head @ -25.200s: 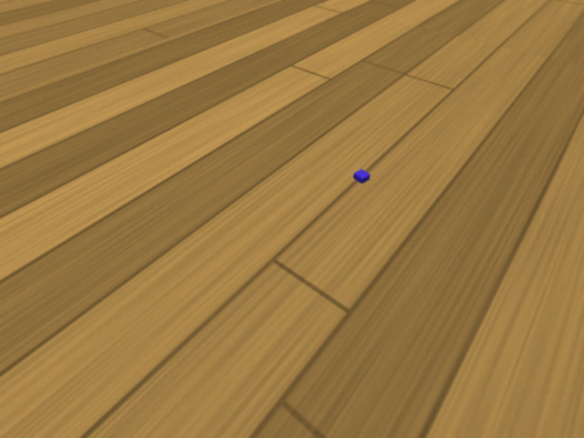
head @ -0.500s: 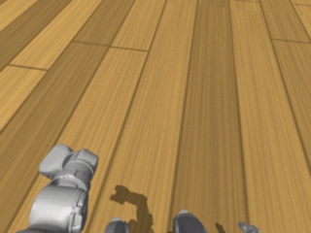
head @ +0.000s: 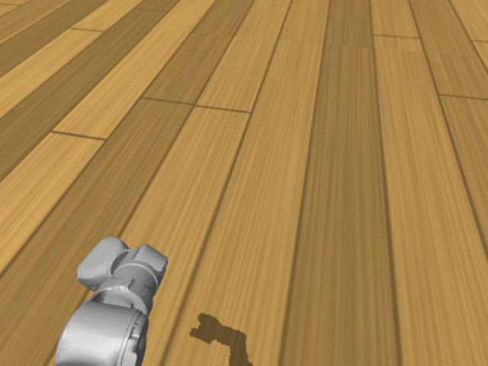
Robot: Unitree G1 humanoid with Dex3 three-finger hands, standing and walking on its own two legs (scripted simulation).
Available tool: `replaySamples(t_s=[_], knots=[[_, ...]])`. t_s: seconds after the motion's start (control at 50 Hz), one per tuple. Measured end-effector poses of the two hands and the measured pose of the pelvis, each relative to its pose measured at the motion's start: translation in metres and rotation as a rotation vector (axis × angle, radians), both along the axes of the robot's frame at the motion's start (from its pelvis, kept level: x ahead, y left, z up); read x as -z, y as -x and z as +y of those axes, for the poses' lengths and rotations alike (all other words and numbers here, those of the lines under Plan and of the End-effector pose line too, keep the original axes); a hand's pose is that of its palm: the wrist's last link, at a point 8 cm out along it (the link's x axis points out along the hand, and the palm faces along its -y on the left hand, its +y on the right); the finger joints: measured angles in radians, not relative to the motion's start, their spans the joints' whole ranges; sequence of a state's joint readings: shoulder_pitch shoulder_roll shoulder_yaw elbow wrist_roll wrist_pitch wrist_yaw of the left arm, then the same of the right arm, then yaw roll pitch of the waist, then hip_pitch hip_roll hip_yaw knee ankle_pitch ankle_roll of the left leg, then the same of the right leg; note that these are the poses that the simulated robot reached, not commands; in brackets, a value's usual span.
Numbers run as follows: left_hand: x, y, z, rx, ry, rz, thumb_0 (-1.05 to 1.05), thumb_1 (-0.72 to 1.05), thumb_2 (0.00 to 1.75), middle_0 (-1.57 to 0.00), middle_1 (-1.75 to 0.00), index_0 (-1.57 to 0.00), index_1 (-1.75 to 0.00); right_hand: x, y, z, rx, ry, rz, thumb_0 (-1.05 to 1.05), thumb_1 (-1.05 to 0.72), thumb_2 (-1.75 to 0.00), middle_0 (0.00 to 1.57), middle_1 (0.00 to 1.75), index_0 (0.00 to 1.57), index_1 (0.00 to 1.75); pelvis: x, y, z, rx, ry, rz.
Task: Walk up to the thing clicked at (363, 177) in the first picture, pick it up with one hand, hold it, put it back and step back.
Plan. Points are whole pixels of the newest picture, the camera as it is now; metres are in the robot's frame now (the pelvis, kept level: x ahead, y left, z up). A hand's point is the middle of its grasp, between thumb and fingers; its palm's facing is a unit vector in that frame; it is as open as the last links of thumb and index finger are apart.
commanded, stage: hold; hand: left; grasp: from above
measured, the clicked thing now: (126, 284) +0.33 +0.24 -0.10
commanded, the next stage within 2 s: crouch in 1.88 s
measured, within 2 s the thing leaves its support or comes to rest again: neither
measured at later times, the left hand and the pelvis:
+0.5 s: hand (117, 264) +0.34 +0.23 -0.03, palm faces -0.19 -0.39 -0.90, open 9.1 cm; pelvis +0.02 +0.00 +0.02, yaw +0 degrees
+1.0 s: hand (118, 256) +0.34 +0.22 -0.01, palm faces -0.17 -0.39 -0.90, open 9.1 cm; pelvis +0.02 +0.00 +0.03, yaw +0 degrees
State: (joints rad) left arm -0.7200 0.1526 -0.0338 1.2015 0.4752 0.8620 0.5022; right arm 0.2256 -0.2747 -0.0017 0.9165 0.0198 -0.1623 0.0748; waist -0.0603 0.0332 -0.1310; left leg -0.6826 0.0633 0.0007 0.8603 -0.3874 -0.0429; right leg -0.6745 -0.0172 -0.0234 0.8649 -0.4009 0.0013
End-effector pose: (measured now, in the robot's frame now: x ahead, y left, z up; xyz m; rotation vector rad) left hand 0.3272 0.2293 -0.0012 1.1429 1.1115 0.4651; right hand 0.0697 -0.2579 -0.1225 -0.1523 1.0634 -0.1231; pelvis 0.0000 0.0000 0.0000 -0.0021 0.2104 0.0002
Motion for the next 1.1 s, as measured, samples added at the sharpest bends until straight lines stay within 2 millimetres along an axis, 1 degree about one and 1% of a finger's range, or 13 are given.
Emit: replaySamples(t_s=[0.16, 0.28, 0.44, 0.8, 1.1], knots=[[-0.01, -0.004, 0.0, 0.036, -0.016, -0.018, -0.01, 0.14, 0.37, -0.8, -0.4, -0.8, -0.43, -0.012, -0.013, 0.001, -0.013, -0.002, -0.023, 0.01, -0.9, -0.9, 0.2, 0.3, 0.2, 0.29, -0.009, -0.004, 0.003, 0.003, -0.003, -0.023], [-0.017, -0.004, 0.002, 0.023, -0.004, -0.028, -0.01, 0.15, 0.36, -0.8, -0.39, -0.79, -0.42, -0.016, -0.024, 0.007, -0.024, -0.016, -0.037, 0.01, -0.91, -0.9, 0.2, 0.3, 0.2, 0.29, -0.014, -0.01, 0.004, 0.003, -0.005, -0.042], [-0.029, -0.009, 0.004, 0.005, -0.012, -0.031, -0.01, 0.15, 0.38, -0.79, -0.41, -0.78, -0.44, -0.02, -0.038, 0.011, -0.039, -0.031, -0.057, 0.01, -0.91, -0.9, 0.2, 0.3, 0.2, 0.29, -0.017, -0.015, 0.004, 0.003, -0.008, -0.058], [-0.045, -0.016, -0.002, -0.004, -0.005, -0.05, -0.01, 0.13, 0.41, -0.79, -0.39, -0.79, -0.43, -0.029, -0.058, 0.005, -0.055, -0.039, -0.081, 0.01, -0.91, -0.9, 0.2, 0.3, 0.2, 0.29, -0.025, -0.023, 0.0, 0.003, -0.011, -0.082], [-0.056, -0.012, -0.006, -0.016, -0.002, -0.051, -0.01, 0.13, 0.42, -0.8, -0.37, -0.79, -0.42, -0.038, -0.074, 0.009, -0.081, -0.054, -0.127, 0.01, -0.91, -0.9, 0.2, 0.3, 0.2, 0.29, -0.03, -0.024, -0.001, 0.004, -0.01, -0.101]])
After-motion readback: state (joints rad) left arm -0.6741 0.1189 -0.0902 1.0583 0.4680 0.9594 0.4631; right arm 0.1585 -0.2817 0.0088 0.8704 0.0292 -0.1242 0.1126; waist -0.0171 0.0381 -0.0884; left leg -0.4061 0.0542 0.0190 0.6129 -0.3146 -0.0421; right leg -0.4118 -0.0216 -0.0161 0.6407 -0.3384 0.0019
